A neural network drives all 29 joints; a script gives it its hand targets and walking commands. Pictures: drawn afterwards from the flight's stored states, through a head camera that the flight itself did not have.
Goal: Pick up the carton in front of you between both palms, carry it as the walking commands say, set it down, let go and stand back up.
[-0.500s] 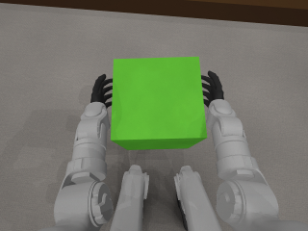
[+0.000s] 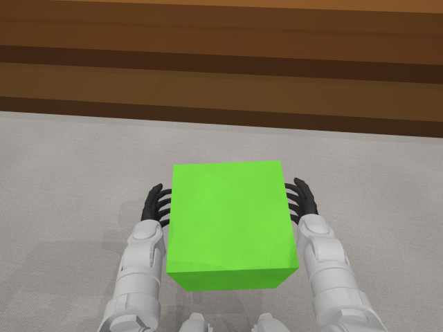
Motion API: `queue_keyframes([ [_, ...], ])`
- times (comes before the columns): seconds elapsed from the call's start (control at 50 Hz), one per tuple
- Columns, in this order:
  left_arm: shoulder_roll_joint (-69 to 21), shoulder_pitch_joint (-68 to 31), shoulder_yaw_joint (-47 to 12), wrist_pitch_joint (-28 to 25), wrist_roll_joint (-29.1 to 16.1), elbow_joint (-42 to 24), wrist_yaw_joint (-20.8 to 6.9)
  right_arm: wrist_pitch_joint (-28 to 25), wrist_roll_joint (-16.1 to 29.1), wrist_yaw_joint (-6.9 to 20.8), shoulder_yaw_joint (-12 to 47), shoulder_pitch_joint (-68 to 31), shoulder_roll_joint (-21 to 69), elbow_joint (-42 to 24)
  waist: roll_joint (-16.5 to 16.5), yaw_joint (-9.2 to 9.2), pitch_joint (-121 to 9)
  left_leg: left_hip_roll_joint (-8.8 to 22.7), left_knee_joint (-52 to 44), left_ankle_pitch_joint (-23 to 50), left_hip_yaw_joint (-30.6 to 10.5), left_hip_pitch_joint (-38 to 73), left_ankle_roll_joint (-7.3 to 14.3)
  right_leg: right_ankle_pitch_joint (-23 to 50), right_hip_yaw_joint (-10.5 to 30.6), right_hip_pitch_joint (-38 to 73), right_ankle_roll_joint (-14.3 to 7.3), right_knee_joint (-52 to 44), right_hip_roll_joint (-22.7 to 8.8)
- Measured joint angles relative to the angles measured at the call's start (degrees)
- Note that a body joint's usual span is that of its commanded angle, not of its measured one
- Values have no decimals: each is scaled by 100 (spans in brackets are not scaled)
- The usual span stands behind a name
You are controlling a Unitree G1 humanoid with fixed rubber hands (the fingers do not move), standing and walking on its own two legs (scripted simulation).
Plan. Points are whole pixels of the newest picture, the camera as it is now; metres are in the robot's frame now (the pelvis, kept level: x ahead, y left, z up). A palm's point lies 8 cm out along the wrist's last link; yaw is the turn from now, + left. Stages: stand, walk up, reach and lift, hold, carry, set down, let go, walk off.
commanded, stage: reach and lift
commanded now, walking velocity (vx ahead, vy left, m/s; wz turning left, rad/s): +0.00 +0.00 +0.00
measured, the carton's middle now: (229, 232) +0.35 +0.01 -0.10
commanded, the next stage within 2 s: hold in 1.42 s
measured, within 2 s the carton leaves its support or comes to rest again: neither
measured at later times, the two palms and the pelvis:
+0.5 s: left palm (135, 213) +0.31 +0.15 +0.09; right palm (338, 205) +0.31 -0.15 +0.10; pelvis +0.02 +0.00 +0.07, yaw +0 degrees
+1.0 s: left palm (133, 209) +0.31 +0.15 +0.10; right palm (339, 201) +0.31 -0.15 +0.10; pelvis +0.02 +0.00 +0.08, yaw +0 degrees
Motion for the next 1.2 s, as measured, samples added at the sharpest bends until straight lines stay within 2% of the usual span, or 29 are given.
queue_keyframes([
  [0.18,-142,717,-202,345,28,-434,0,354,-84,60,211,687,92,-399,29,-6,199,86,-1409,398,-46,1835,55,412,61,1833,-51,-1420,-96],
  [0.36,-288,1233,-420,1114,121,-1133,-6,1152,-175,173,473,1180,89,-1076,58,-21,452,161,-2650,807,-79,3600,92,824,92,3600,-82,-2668,-198],
  [0.46,-383,1232,-384,1541,345,-1324,-67,1566,-371,315,420,1132,99,-1197,59,-27,614,187,-3025,954,-69,4247,105,970,107,4238,-89,-3032,-229],
  [0.56,-430,976,-182,1754,606,-1187,-191,1770,-622,421,212,882,157,-1059,59,-20,845,198,-3030,990,-52,4435,104,1013,107,4424,-88,-3042,-223],
  [0.66,-413,826,-130,1790,639,-1216,-225,1799,-702,434,149,731,192,-1092,63,-25,1043,197,-2963,1011,-49,4402,99,1037,91,4396,-80,-2984,-221],
  [0.92,-425,780,-148,1859,634,-1379,-242,1876,-711,461,154,700,202,-1281,64,-30,1106,203,-3165,1093,-27,4539,111,1114,79,4530,-72,-3181,-259],
  [1.2,-403,1127,-447,2085,560,-1811,-211,2102,-621,469,476,1010,129,-1663,67,-34,1099,230,-3465,1128,-21,4866,122,1155,63,4859,-92,-3487,-284],
])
